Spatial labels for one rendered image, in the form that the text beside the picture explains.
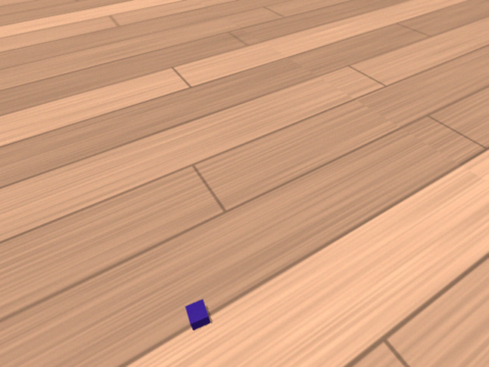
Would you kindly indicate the cube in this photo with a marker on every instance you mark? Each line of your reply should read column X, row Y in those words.
column 197, row 314

